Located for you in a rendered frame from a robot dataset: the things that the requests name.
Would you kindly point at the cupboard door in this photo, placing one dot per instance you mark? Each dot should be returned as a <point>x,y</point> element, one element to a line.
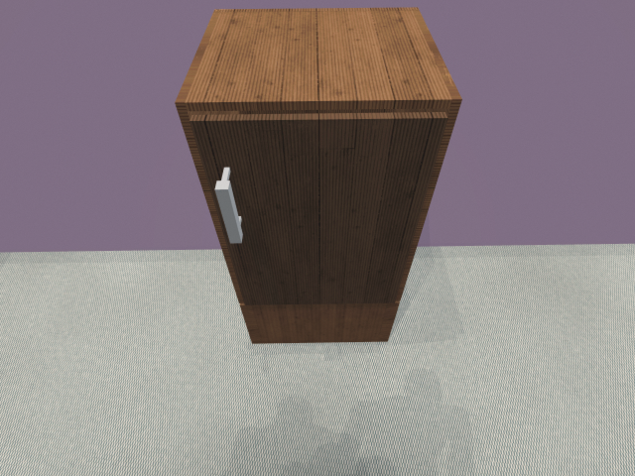
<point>330,202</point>

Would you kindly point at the handle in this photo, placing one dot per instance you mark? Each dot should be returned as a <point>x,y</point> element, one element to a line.
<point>228,208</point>

